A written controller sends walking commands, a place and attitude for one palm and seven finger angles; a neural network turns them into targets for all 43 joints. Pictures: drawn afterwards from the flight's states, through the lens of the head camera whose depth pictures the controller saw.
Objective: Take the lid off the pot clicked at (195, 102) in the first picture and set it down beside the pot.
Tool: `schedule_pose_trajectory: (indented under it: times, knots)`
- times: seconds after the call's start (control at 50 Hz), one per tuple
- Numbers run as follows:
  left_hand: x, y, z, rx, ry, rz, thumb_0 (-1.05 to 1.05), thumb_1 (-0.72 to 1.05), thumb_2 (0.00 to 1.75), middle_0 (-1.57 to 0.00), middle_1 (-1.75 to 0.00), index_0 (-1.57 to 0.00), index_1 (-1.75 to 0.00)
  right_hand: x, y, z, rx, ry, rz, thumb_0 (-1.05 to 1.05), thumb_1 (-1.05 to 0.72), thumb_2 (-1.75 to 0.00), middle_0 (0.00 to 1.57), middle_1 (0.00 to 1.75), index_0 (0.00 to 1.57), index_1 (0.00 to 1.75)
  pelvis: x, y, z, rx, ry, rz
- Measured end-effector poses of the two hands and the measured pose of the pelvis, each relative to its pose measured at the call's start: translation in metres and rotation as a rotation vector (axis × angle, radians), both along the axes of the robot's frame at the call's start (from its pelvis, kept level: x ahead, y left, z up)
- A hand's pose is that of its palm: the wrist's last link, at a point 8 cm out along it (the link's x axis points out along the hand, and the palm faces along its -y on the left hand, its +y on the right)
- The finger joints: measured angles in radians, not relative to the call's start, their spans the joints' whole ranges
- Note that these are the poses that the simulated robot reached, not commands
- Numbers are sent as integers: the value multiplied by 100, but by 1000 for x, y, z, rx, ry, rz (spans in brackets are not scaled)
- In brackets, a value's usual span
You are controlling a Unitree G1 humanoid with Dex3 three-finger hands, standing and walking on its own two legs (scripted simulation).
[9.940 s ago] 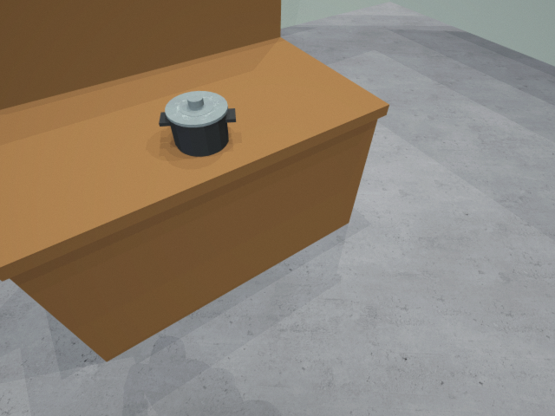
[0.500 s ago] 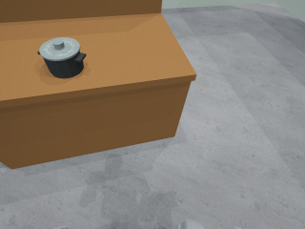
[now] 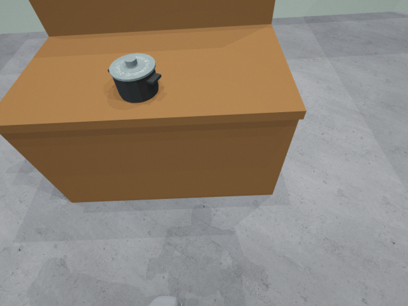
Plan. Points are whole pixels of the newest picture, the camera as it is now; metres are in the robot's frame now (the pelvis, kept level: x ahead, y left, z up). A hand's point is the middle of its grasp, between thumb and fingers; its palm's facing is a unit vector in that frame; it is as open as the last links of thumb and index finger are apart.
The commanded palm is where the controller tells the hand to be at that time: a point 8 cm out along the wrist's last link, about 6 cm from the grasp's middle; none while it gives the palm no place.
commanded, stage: take the last steps up to it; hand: left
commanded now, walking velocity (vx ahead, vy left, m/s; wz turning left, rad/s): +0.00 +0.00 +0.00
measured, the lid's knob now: (130, 61) +0.85 +0.31 +0.00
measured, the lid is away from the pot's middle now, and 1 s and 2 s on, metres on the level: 0.00 0.00 0.00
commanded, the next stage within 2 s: come to a stop and stand still in 1.06 s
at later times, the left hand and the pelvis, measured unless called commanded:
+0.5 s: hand out of the picture +0.10 +0.26 -0.17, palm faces +0.12 -0.97 -0.20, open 7.4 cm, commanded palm none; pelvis +0.07 +0.06 +0.00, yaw +6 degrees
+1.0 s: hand (120, 253) +0.25 +0.24 -0.16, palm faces +0.16 -0.96 -0.23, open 7.2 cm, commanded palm none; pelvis +0.26 +0.05 +0.00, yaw +7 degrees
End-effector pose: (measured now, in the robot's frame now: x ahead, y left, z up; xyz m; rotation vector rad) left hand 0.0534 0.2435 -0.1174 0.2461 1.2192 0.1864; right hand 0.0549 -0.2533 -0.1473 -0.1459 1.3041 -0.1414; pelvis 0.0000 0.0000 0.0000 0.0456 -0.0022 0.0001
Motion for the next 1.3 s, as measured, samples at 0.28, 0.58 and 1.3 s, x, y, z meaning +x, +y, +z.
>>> schedule_pose_trajectory:
  times: [0.28,0.58,1.3]
  knots:
    - [-71,57,-38,-87,185,172,1,91,90,-20,-30,-20,-30,58,67,23,-66,-126,151,1,-91,-89,20,30,20,30,20,48,-7,-53,-11,64]
    - [97,60,-23,-90,-4,77,1,91,90,-19,-30,-20,-30,0,94,3,8,194,28,1,-90,-89,20,30,20,30,105,60,-6,-35,-6,98]
    - [217,94,-41,-144,225,257,0,91,90,-19,-30,-20,-30,396,173,19,-26,-148,208,0,-92,-89,20,30,20,30,335,121,-3,-50,-9,121]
